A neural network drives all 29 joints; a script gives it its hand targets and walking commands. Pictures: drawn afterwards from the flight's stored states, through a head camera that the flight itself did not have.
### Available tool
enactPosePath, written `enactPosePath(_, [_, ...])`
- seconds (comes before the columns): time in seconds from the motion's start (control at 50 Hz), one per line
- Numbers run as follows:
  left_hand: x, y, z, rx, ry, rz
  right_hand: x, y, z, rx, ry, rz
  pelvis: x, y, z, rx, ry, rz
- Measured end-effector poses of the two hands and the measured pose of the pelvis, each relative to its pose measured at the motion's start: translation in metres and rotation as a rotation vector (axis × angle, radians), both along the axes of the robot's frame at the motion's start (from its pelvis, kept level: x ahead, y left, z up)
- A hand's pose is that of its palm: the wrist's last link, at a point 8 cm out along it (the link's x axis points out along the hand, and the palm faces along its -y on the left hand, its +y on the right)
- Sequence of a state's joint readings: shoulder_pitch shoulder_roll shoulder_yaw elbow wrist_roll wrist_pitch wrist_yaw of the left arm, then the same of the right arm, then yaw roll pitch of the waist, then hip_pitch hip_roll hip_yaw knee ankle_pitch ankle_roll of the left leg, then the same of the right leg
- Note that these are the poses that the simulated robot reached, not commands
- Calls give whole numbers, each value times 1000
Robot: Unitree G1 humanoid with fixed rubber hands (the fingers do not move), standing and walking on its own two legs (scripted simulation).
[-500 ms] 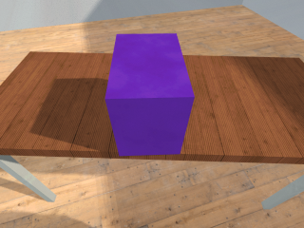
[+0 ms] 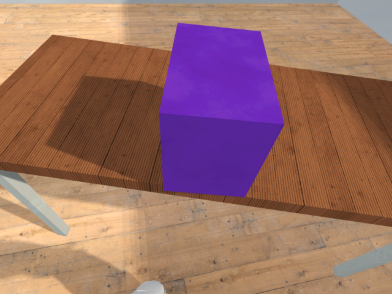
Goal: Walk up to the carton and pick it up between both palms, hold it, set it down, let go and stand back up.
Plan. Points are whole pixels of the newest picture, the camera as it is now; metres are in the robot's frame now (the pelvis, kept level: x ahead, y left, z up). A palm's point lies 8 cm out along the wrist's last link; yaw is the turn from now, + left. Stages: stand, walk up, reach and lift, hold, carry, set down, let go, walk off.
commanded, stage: walk up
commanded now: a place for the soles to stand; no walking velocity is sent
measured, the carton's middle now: (211, 111) +0.48 -0.03 +0.09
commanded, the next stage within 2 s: none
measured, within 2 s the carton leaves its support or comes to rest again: neither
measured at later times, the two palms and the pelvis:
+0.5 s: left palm out of the picture +0.05 +0.26 -0.14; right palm out of the picture +0.08 -0.24 -0.13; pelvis +0.01 +0.00 -0.01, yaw +0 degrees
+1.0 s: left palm out of the picture +0.02 +0.21 -0.12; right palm out of the picture +0.12 -0.26 -0.13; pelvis +0.02 -0.04 +0.00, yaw +5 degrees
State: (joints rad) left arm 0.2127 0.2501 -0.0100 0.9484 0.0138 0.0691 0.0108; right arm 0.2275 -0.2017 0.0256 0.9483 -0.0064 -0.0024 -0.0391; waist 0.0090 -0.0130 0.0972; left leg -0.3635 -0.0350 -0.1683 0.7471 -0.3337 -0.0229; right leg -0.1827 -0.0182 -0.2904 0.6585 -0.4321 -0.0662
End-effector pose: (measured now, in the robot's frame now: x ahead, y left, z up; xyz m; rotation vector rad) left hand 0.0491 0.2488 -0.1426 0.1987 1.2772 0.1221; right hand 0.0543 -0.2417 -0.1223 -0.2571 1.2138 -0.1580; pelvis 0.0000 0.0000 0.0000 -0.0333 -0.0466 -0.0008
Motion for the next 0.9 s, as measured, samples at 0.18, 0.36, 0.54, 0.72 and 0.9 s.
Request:
enactPosePath(0.18, [7, 6, 2, 9, -24, 3, 18, 1, 1, 3, -28, 22, 5, 0, -2, -4, 16, 11])
enactPosePath(0.36, [-1, 11, -1, 20, 4, 21, 36, 5, -4, 10, -70, 47, 9, 4, -7, 7, 15, 24])
enactPosePath(0.54, [4, 1, 5, 30, -24, 12, 28, -7, -5, 11, -33, 34, 9, -9, -4, 2, 38, 21])
enactPosePath(0.72, [-18, -13, 1, 19, -8, 87, 52, -5, -10, 16, -21, 113, 19, -14, -6, 13, 1, 99])
enactPosePath(0.9, [-27, -29, 5, 16, 31, 88, 60, -10, -11, 48, -67, 97, 14, -29, -4, 54, 5, 80])
